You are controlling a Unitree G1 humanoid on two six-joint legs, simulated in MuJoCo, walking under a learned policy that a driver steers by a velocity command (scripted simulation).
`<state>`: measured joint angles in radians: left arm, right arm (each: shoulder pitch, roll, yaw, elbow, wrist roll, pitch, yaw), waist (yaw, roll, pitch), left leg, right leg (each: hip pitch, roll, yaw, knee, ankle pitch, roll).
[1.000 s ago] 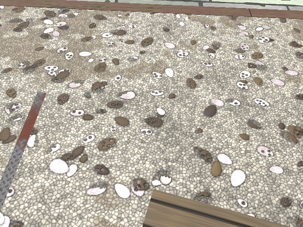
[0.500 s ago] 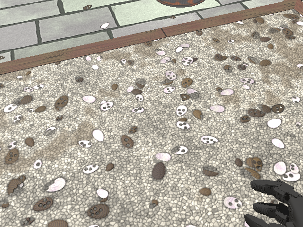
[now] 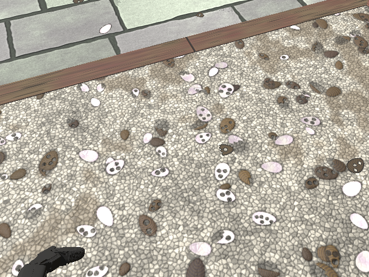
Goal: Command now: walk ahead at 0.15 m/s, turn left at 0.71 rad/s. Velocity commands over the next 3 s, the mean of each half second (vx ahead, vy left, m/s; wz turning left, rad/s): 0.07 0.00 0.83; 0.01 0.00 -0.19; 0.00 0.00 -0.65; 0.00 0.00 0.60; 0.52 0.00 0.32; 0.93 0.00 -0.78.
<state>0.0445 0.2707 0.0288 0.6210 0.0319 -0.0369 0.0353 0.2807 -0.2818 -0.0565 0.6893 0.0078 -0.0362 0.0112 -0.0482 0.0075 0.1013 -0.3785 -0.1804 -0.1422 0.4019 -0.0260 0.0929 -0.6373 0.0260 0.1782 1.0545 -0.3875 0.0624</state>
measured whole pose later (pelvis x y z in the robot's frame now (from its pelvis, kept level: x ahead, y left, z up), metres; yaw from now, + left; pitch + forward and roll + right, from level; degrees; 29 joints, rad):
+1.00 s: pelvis +0.11 -0.04 +0.00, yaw +16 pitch +2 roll +1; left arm 0.25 0.31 0.08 0.70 -0.02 0.07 -0.02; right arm 0.11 -0.26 -0.06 0.64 -0.01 0.03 -0.04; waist 0.03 -0.01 0.05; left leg -0.19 0.07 0.16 0.47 -0.30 -0.02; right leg -0.49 -0.07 -0.05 0.90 -0.37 0.08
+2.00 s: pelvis +0.17 -0.10 +0.01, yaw +19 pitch +2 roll +0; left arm 0.19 0.28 0.08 0.66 0.03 0.00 0.02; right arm 0.18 -0.36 -0.12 0.64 0.03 0.05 -0.03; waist -0.01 0.04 0.03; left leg -0.53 -0.05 -0.16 1.01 -0.43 -0.06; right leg -0.25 0.05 -0.01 0.46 -0.25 -0.06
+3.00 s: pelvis +0.60 +0.17 -0.04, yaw +2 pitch -1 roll +2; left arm 0.17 0.32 0.07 0.62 -0.04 -0.02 -0.06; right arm 0.37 -0.27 -0.05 0.80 0.00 -0.09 -0.01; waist 0.00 -0.03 0.07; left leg 0.00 0.02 0.12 1.18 -0.46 -0.01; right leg -0.54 0.08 -0.12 0.80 -0.29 -0.18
